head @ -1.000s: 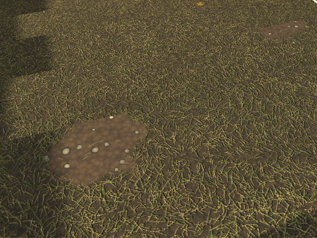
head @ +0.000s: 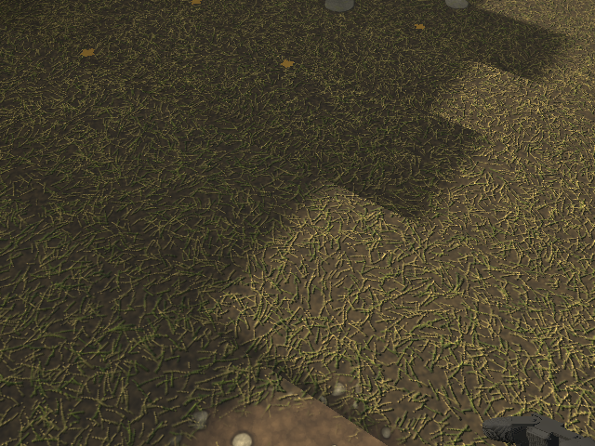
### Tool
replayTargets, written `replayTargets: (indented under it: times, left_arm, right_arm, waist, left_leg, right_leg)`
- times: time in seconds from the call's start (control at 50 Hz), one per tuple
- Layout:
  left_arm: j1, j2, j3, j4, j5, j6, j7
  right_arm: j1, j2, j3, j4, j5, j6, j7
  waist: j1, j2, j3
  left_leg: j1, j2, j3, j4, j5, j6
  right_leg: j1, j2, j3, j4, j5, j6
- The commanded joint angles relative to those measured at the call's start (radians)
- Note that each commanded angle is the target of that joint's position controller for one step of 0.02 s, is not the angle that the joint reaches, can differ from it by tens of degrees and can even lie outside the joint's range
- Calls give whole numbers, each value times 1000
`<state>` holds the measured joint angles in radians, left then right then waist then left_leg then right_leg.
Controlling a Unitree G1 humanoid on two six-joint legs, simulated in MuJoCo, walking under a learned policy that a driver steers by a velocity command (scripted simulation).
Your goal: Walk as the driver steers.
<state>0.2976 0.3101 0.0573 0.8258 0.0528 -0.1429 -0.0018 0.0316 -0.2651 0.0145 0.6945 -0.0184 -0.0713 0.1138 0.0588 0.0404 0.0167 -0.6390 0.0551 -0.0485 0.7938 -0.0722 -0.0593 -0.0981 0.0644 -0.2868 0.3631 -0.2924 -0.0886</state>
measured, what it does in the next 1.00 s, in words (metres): steps to the right, turning right: left foot, then right foot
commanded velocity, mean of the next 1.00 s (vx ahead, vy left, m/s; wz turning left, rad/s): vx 0.03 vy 0.00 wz -0.59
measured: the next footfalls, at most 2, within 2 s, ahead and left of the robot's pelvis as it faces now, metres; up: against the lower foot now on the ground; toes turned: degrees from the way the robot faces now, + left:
left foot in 0.08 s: +0.15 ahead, +0.11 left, +0.00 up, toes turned +0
right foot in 0.36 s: +0.03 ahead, -0.17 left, +0.00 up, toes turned -16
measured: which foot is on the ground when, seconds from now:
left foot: up 0.00-0.06, down 0.08-0.36, up 0.38-0.80, down 0.82-1.00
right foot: down 0.00-0.10, up 0.12-0.34, down 0.36-0.84, up 0.86-1.00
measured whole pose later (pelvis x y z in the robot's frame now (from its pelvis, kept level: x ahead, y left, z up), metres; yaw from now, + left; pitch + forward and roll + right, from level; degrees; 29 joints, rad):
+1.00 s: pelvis +0.09 -0.09 +0.01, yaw -40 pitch +0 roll +2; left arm 0.18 0.34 0.04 0.66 0.07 -0.04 -0.04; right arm 0.20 -0.31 -0.05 0.75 0.01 -0.10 0.02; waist -0.05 -0.02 0.05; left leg -0.19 -0.04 0.01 0.36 -0.18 0.02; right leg -0.37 0.02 0.09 0.94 -0.62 0.13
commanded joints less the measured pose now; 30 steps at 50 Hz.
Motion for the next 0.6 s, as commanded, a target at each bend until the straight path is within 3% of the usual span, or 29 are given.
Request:
replayTargets:
  times: [0.02,0.04,0.06,0.08,0.1,0.12,0.14,0.16,0.18,0.2,0.22,0.24,0.28,0.32,0.34,0.36,0.38,0.4,0.42,0.44,0.46,0.48,0.5,0.52,0.56,0.6]
  left_arm:
    - [64,25,10,-8,-122,68,-13]
    - [144,22,2,16,-107,103,-8]
    - [131,73,14,17,-83,120,-3]
    - [72,126,29,-9,-77,127,-2]
    - [100,87,23,-63,-81,126,-11]
    - [76,19,1,-102,-86,136,-11]
    - [25,55,18,-91,-69,158,0]
    - [46,81,13,-138,43,97,-35]
    - [39,132,37,-118,47,80,-26]
    - [80,113,33,-115,41,78,-17]
    - [107,74,21,-106,29,81,-19]
    - [120,47,15,-102,19,83,-28]
    - [122,16,8,-86,-15,86,-71]
    - [100,35,24,-106,-38,75,-101]
    - [104,72,46,-111,-42,60,-101]
    - [127,110,69,-115,-34,43,-89]
    - [160,219,97,-125,-26,18,-59]
    - [163,351,124,-167,-15,-16,-51]
    - [152,290,124,-136,17,-36,-40]
    - [116,226,108,-133,-1,-40,-39]
    - [86,171,86,-137,-29,-26,-40]
    - [56,141,69,-143,-42,-9,-48]
    - [22,142,67,-159,-39,8,-54]
    - [1,153,69,-175,-31,17,-57]
    - [-9,169,72,-197,-20,20,-62]
    - [9,178,77,-211,-10,21,-74]
  right_arm:
    - [170,-6,-19,56,-2,51,-70]
    - [113,25,-5,35,-3,68,-86]
    - [105,5,-8,19,-7,70,-96]
    - [166,-38,-17,33,-21,65,-109]
    - [243,-146,-48,52,-35,69,-120]
    - [278,-185,-70,51,2,79,-131]
    - [270,-182,-73,36,20,79,-141]
    - [258,-259,-132,33,-52,4,-141]
    - [102,-242,-145,15,-22,-22,-150]
    - [4,-218,-146,-8,4,-30,-156]
    - [-72,-207,-148,-22,5,-39,-159]
    - [-92,-204,-154,-33,4,-47,-164]
    - [-46,-208,-172,-50,-12,-44,-173]
    - [1,-218,-180,-48,-35,-28,-170]
    - [19,-203,-175,-37,-37,-20,-165]
    - [53,-159,-160,-25,-42,-19,-164]
    - [95,-71,-139,-60,-26,-24,-166]
    - [46,-37,-115,-152,-6,-40,-170]
    - [-31,-89,-124,-131,14,-34,-161]
    - [-55,-147,-144,-129,20,-18,-164]
    - [-30,-180,-161,-111,-8,-5,-172]
    - [5,-169,-155,-100,-35,-3,-174]
    - [38,-155,-148,-87,-42,-3,-173]
    - [62,-146,-144,-76,-32,-2,-171]
    - [75,-116,-128,-57,-12,5,-160]
    - [67,-118,-119,-54,-8,17,-147]
  waist:
    - [-45,-95,-119]
    - [-3,-139,-56]
    - [-31,-144,-23]
    - [-77,-141,-54]
    - [-60,-18,-187]
    - [-117,156,-322]
    - [-145,61,-317]
    - [-153,76,-235]
    - [-91,61,-106]
    - [-36,98,-73]
    - [13,93,-36]
    - [26,52,-32]
    - [-33,34,-54]
    - [-61,39,-43]
    - [-58,36,-41]
    - [-53,8,-43]
    - [-62,-204,-38]
    - [-58,-271,-76]
    - [-8,-163,8]
    - [-16,-180,27]
    - [-42,-189,4]
    - [-73,-182,-7]
    - [-106,-139,2]
    - [-118,-115,-4]
    - [-109,-124,-6]
    - [-85,-149,-6]
  left_leg:
    - [190,-115,154,-158,32,51]
    - [222,-127,159,-199,-33,82]
    - [240,-116,134,-287,-34,109]
    - [371,-52,76,-361,176,136]
    - [707,151,-63,-238,799,217]
    - [911,403,-277,-219,1138,395]
    - [802,424,-242,-264,1087,423]
    - [620,421,-220,-379,496,388]
    - [435,363,-139,-488,244,352]
    - [278,302,-41,-564,97,315]
    - [182,253,24,-598,5,266]
    - [183,227,69,-604,-52,227]
    - [321,230,96,-577,-161,203]
    - [371,277,86,-504,-271,194]
    - [358,289,83,-455,-338,168]
    - [332,273,99,-362,-395,124]
    - [271,127,219,-115,-471,25]
    - [106,-57,145,27,-616,-42]
    - [4,-48,3,70,-563,-40]
    - [-26,-36,-18,139,-498,-30]
    - [-19,-31,-29,220,-475,-22]
    - [16,-26,-52,259,-453,-13]
    - [59,-15,-56,246,-403,-7]
    - [91,-19,-50,191,-343,-7]
    - [160,-36,-30,51,-250,-20]
    - [205,-52,-29,-47,-248,-33]
  right_leg:
    - [132,-208,102,48,1093,39]
    - [111,-190,149,87,1112,31]
    - [117,-198,181,136,1141,28]
    - [63,-210,202,218,1115,36]
    - [-167,-189,205,384,737,67]
    - [-423,-35,192,687,-253,82]
    - [-453,-12,312,850,-430,71]
    - [-444,-177,442,845,-477,126]
    - [-375,-167,381,832,-439,147]
    - [-260,-140,323,826,-367,146]
    - [-169,-135,292,778,-294,146]
    - [-151,-137,258,677,-218,156]
    - [-156,-141,215,464,-36,162]
    - [-124,-111,187,299,57,130]
    - [-75,-80,188,221,112,95]
    - [-23,-71,237,155,197,48]
    - [3,-220,493,5,629,-99]
    - [72,-427,884,-83,707,-333]
    - [66,-391,825,-115,443,-288]
    - [66,-333,761,-116,307,-222]
    - [72,-310,735,-108,306,-202]
    - [46,-310,724,-97,377,-194]
    - [4,-300,703,-104,403,-182]
    - [-1,-277,680,-107,402,-175]
    - [-7,-229,656,-102,373,-171]
    - [7,-218,695,-83,362,-182]
Velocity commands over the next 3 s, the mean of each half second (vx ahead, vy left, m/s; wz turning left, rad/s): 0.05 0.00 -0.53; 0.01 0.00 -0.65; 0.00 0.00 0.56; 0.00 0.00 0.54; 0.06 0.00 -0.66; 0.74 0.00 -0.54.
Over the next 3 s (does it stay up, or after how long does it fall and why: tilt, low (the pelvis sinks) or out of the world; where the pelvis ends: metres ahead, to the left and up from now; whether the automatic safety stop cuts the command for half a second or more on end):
stays up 0.36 -0.22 -0.03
